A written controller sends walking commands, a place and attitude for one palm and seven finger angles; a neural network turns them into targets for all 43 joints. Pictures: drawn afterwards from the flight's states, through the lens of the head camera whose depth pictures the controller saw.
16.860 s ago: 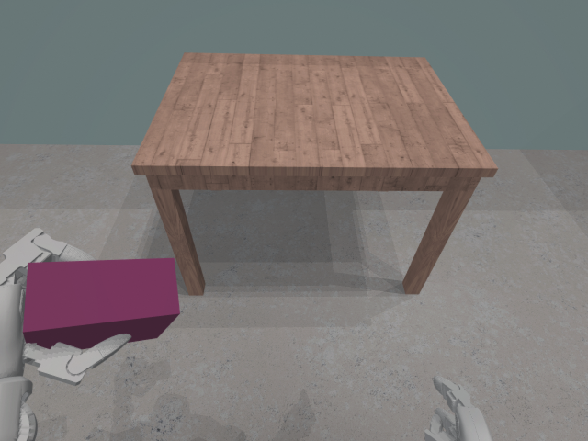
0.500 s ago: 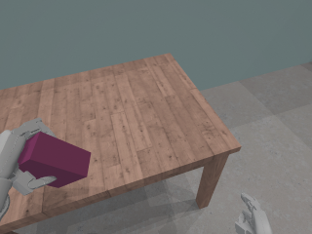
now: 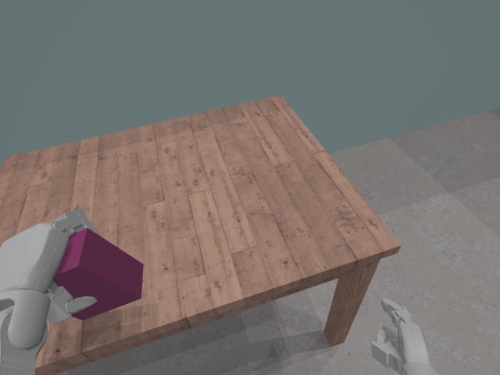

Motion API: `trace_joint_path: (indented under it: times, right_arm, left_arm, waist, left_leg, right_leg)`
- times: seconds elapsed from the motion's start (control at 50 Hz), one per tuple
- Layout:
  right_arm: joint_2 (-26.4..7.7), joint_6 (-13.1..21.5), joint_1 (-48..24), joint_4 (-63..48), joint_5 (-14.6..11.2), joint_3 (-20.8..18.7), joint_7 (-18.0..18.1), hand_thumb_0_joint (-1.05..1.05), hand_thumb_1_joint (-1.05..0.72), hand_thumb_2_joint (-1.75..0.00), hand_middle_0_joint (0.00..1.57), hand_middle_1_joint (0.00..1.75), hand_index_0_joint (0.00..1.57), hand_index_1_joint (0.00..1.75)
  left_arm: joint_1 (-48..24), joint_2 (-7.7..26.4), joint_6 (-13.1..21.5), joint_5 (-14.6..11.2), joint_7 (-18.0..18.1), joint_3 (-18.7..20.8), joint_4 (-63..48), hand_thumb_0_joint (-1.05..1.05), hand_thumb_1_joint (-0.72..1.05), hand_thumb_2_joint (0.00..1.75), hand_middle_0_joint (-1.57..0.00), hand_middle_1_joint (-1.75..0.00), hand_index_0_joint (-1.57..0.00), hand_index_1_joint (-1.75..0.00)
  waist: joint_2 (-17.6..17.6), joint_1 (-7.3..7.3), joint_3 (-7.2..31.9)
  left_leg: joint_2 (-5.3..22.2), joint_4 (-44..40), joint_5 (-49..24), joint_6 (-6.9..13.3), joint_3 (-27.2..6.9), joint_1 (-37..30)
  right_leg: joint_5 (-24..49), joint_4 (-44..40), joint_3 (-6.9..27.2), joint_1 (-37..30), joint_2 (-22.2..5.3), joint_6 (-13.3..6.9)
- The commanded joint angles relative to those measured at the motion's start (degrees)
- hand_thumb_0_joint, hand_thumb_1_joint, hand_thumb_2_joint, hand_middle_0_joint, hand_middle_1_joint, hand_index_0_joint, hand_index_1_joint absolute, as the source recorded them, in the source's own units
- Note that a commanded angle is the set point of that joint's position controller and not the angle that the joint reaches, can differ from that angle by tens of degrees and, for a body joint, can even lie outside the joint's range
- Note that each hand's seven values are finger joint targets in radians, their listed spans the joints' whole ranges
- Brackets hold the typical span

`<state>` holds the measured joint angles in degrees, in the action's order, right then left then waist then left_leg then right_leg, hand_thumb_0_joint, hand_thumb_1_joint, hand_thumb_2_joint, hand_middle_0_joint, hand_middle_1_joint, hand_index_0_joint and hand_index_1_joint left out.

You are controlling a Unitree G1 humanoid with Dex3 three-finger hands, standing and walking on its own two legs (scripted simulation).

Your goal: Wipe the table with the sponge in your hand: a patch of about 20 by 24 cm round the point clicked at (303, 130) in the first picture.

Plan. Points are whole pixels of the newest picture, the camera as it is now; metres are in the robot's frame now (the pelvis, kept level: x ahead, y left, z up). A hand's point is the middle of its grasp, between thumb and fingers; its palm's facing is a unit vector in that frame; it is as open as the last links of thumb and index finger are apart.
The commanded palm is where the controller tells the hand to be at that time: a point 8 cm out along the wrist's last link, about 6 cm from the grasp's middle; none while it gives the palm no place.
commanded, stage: turn the palm down, sponge in hand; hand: left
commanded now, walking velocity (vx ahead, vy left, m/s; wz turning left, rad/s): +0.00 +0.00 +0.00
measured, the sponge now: (95, 282) +0.21 +0.28 +0.07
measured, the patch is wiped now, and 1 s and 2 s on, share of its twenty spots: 0.00 0.00 0.00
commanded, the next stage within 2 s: move the sponge above the wiping area in 0.94 s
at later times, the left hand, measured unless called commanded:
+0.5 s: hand (59, 268) +0.21 +0.32 +0.10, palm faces +0.03 -0.11 -0.99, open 10.2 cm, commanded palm +0.18 +0.31 +0.17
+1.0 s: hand (69, 267) +0.22 +0.31 +0.10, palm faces +0.01 -0.09 -1.00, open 10.2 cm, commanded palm +0.19 +0.30 +0.17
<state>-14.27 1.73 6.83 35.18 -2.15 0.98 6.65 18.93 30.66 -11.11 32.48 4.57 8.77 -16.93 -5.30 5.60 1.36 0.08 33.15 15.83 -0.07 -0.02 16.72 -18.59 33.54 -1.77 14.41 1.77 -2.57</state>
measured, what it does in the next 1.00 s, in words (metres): stands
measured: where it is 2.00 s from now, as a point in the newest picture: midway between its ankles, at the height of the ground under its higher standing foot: outside the picture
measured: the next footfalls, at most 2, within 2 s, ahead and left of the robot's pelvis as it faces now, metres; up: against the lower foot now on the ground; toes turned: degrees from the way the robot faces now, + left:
none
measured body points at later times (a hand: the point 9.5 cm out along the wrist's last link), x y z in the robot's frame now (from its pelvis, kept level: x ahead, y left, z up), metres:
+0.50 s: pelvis +0.00 +0.02 +0.01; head -0.01 -0.02 +0.46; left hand +0.21 +0.32 +0.16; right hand +0.24 -0.16 -0.07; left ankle +0.02 +0.12 -0.73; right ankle -0.01 -0.09 -0.73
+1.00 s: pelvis +0.00 +0.02 +0.01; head -0.01 -0.03 +0.46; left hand +0.21 +0.31 +0.15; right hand +0.25 -0.18 -0.07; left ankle +0.02 +0.12 -0.73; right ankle -0.01 -0.09 -0.73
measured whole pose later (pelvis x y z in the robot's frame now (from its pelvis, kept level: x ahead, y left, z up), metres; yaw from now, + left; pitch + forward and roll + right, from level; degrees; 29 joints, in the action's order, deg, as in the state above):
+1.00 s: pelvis +0.00 +0.02 +0.01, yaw +0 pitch -3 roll +0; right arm -14.8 -1.6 0.3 39.9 -1.8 1.6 3.3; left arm 9.1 27.2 -19.4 51.8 0.4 -2.1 -7.8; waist -6.5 7.8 -0.9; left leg -0.9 22.9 10.9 1.2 0.3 8.6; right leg -13.3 22.7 -1.1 6.0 0.9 -1.6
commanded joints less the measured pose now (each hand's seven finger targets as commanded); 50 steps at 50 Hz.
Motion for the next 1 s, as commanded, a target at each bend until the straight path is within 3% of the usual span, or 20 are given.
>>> trace_joint_path:
  times: [0.0,0.12,0.14,0.22,0.24,0.32,0.34,0.42,0.44,0.52,0.54,0.62,0.64,0.72,0.74,0.82,0.84,0.92,0.94,0.98]
  right_arm:
    - [-6.11,1.99,-10.3,-9.37,0.43,-1.45,0.48,0.0,-0.9,-0.9,0.2,0.3,0.2,0.3]
    - [-5.53,1.63,-14.01,-8.53,0.89,-0.67,0.13,0.0,-0.9,-0.9,0.2,0.3,0.2,0.3]
    - [-4.93,1.62,-13.74,-8.3,0.79,-0.51,-0.03,0.0,-0.9,-0.9,0.2,0.3,0.2,0.3]
    - [-5.58,1.01,-15.49,-7.16,0.9,-0.48,-0.4,0.0,-0.9,-0.9,0.2,0.3,0.2,0.3]
    - [-5.08,0.91,-15.5,-7.14,0.77,-0.28,-0.58,0.0,-0.9,-0.9,0.2,0.3,0.2,0.3]
    - [-5.51,0.35,-16.83,-6.33,0.96,-0.26,-1.19,0.0,-0.9,-0.9,0.2,0.3,0.2,0.3]
    - [-5.11,0.31,-16.54,-6.48,0.81,-0.16,-1.38,0.0,-0.9,-0.9,0.2,0.3,0.2,0.3]
    - [-5.48,-0.05,-17.95,-5.91,1.19,-0.19,-2.0,0.0,-0.9,-0.9,0.2,0.3,0.2,0.3]
    - [-4.98,0.02,-17.52,-6.12,1.01,-0.21,-2.23,0.0,-0.9,-0.9,0.2,0.3,0.2,0.3]
    - [-5.56,-0.5,-18.85,-5.17,1.12,-0.28,-2.9,0.0,-0.9,-0.9,0.2,0.3,0.2,0.3]
    - [-5.15,-0.4,-18.12,-5.67,0.9,-0.38,-2.98,0.0,-0.9,-0.9,0.2,0.3,0.2,0.3]
    - [-5.51,-0.34,-19.11,-5.29,1.06,-0.49,-2.94,0.0,-0.9,-0.9,0.2,0.3,0.2,0.3]
    - [-5.13,-0.24,-18.45,-5.63,0.94,-0.49,-2.98,0.0,-0.9,-0.9,0.2,0.3,0.2,0.3]
    - [-5.63,-0.36,-19.52,-5.2,0.95,-0.51,-2.93,0.0,-0.9,-0.9,0.2,0.3,0.2,0.3]
    - [-5.18,-0.24,-18.58,-5.71,0.73,-0.63,-2.98,0.0,-0.9,-0.9,0.2,0.3,0.2,0.3]
    - [-5.61,-0.21,-19.39,-5.35,0.84,-0.69,-3.04,0.0,-0.9,-0.9,0.2,0.3,0.2,0.3]
    - [-5.36,-0.11,-18.97,-5.66,0.77,-0.8,-3.07,0.0,-0.9,-0.9,0.2,0.3,0.2,0.3]
    - [-5.89,-0.23,-19.6,-5.14,0.78,-0.82,-3.02,0.0,-0.9,-0.9,0.2,0.3,0.2,0.3]
    - [-5.29,-0.11,-18.99,-5.67,0.54,-0.94,-2.99,0.0,-0.9,-0.9,0.2,0.3,0.2,0.3]
    - [-5.78,-0.14,-18.95,-5.11,0.73,-0.92,-3.05,0.0,-0.9,-0.9,0.2,0.3,0.2,0.3]
  left_arm:
    - [-10.08,12.71,-1.29,4.28,1.21,6.56,-10.33,0.0,0.1,1.3,-1.2,-1.6,-1.2,-1.6]
    - [-15.8,13.53,-2.07,10.14,0.7,5.35,-11.73,0.0,0.1,1.3,-1.2,-1.6,-1.2,-1.6]
    - [-15.63,10.5,-2.38,10.59,0.67,2.74,-10.18,0.0,0.1,1.3,-1.2,-1.6,-1.2,-1.6]
    - [-18.27,12.64,-3.97,13.57,0.64,3.51,-8.37,0.0,0.1,1.3,-1.2,-1.6,-1.2,-1.6]
    - [-19.02,9.76,-4.47,14.07,0.5,0.64,-7.64,0.0,0.1,1.3,-1.2,-1.6,-1.2,-1.6]
    - [-20.17,11.4,-6.16,16.59,-0.06,1.33,-6.01,0.0,0.1,1.3,-1.2,-1.6,-1.2,-1.6]
    - [-20.08,8.64,-6.51,16.63,-0.32,-1.24,-5.43,0.0,0.1,1.3,-1.2,-1.6,-1.2,-1.6]
    - [-22.32,12.01,-7.2,19.7,-0.74,0.51,-5.82,0.0,0.1,1.3,-1.2,-1.6,-1.2,-1.6]
    - [-21.45,8.52,-7.29,19.59,-1.03,-2.44,-5.41,0.0,0.1,1.3,-1.2,-1.6,-1.2,-1.6]
    - [-23.13,11.83,-8.43,21.82,-1.33,-0.22,-3.36,0.0,0.1,1.3,-1.2,-1.6,-1.2,-1.6]
    - [-22.52,8.17,-8.38,21.14,-1.51,-3.17,-3.8,0.0,0.1,1.3,-1.2,-1.6,-1.2,-1.6]
    - [-22.65,11.68,-7.88,20.9,-1.55,0.03,-4.39,0.0,0.1,1.3,-1.2,-1.6,-1.2,-1.6]
    - [-22.16,8.14,-7.93,20.68,-1.87,-3.14,-3.72,0.0,0.1,1.3,-1.2,-1.6,-1.2,-1.6]
    - [-23.51,12.01,-7.91,21.25,-1.65,0.13,-2.99,0.0,0.1,1.3,-1.2,-1.6,-1.2,-1.6]
    - [-22.36,7.82,-7.88,20.5,-1.76,-3.26,-3.16,0.0,0.1,1.3,-1.2,-1.6,-1.2,-1.6]
    - [-22.91,11.34,-7.61,20.88,-1.39,-0.26,-4.18,0.0,0.1,1.3,-1.2,-1.6,-1.2,-1.6]
    - [-22.77,8.83,-7.56,20.86,-1.42,-2.54,-4.5,0.0,0.1,1.3,-1.2,-1.6,-1.2,-1.6]
    - [-22.96,11.9,-8.01,21.07,-0.98,0.27,-3.41,0.0,0.1,1.3,-1.2,-1.6,-1.2,-1.6]
    - [-22.36,7.67,-8.04,20.38,-1.11,-3.38,-3.47,0.0,0.1,1.3,-1.2,-1.6,-1.2,-1.6]
    - [-22.93,9.79,-7.98,20.95,-1.08,-2.0,-2.66,0.0,0.1,1.3,-1.2,-1.6,-1.2,-1.6]
  waist:
    - [2.82,-0.03,6.7]
    - [-1.13,0.99,7.57]
    - [-1.04,0.61,6.86]
    - [-1.61,1.43,6.9]
    - [-1.05,0.91,6.59]
    - [-0.66,1.7,7.02]
    - [0.36,1.27,7.03]
    - [-1.37,2.28,8.59]
    - [-0.71,1.73,8.7]
    - [-0.16,2.38,7.77]
    - [0.38,1.81,8.78]
    - [1.01,2.32,8.85]
    - [1.6,1.72,8.31]
    - [1.03,2.48,7.01]
    - [0.9,1.72,7.76]
    - [0.18,2.27,8.38]
    - [-0.16,1.97,9.17]
    - [1.31,2.32,8.16]
    - [1.46,1.51,7.85]
    - [1.13,1.95,8.57]
  left_leg:
    - [-0.51,-5.8,-11.63,2.04,-1.16,-6.55]
    - [-0.19,-9.0,-12.05,1.81,-3.14,-9.59]
    - [-0.01,-9.23,-11.82,1.85,-2.84,-9.71]
    - [-0.12,-11.49,-10.76,1.68,-3.99,-10.06]
    - [-0.03,-11.59,-10.98,1.7,-3.62,-10.12]
    - [-0.19,-12.74,-11.9,1.73,-4.63,-10.9]
    - [-0.19,-12.73,-12.42,1.84,-4.18,-10.71]
    - [-0.4,-13.22,-13.53,1.94,-5.4,-11.83]
    - [-0.4,-12.74,-14.67,2.11,-4.67,-11.95]
    - [-0.66,-13.02,-15.04,2.04,-5.42,-12.05]
    - [-0.57,-12.72,-15.9,2.22,-4.77,-12.25]
    - [-1.04,-12.26,-17.12,2.25,-5.32,-13.4]
    - [-0.9,-12.09,-17.03,2.43,-4.62,-13.07]
    - [-1.26,-12.56,-15.65,2.23,-5.18,-12.87]
    - [-1.11,-12.26,-15.84,2.42,-4.34,-12.77]
    - [-1.39,-12.04,-16.73,2.16,-5.07,-13.27]
    - [-1.4,-11.63,-17.08,2.39,-4.44,-13.49]
    - [-1.61,-11.73,-16.97,2.16,-4.95,-13.27]
    - [-1.42,-11.59,-16.47,2.44,-4.11,-13.05]
    - [-1.54,-11.78,-17.51,2.24,-4.65,-13.17]
  right_leg:
    - [11.29,-8.96,2.99,-0.6,-1.42,0.54]
    - [9.61,-10.71,3.79,-2.93,-0.4,-0.91]
    - [9.01,-10.93,2.69,-2.79,-0.69,-0.74]
    - [8.78,-12.08,4.16,-4.78,-0.19,-1.39]
    - [8.67,-12.12,2.96,-4.89,-0.51,-1.18]
    - [9.68,-13.0,4.55,-6.45,-0.1,-1.78]
    - [9.73,-13.01,3.27,-6.81,-0.52,-1.48]
    - [10.72,-13.18,5.45,-8.1,-0.06,-2.17]
    - [11.34,-13.16,4.06,-8.17,-0.51,-1.88]
    - [11.36,-14.15,6.51,-7.87,-0.31,-2.35]
    - [12.21,-13.68,4.68,-8.49,-0.64,-2.01]
    - [13.53,-14.57,7.45,-8.45,-0.39,-2.35]
    - [13.57,-14.44,5.22,-8.16,-0.81,-1.94]
    - [12.15,-15.23,7.79,-7.62,-0.51,-2.35]
    - [12.6,-14.76,5.67,-8.3,-0.89,-1.95]
    - [13.75,-14.93,8.12,-8.47,-0.59,-2.44]
    - [14.28,-14.59,6.55,-8.7,-0.88,-2.18]
    - [14.38,-15.06,8.74,-8.22,-0.58,-2.49]
    - [14.12,-14.93,6.7,-8.29,-1.01,-1.96]
    - [15.22,-14.7,6.89,-8.36,-1.1,-2.07]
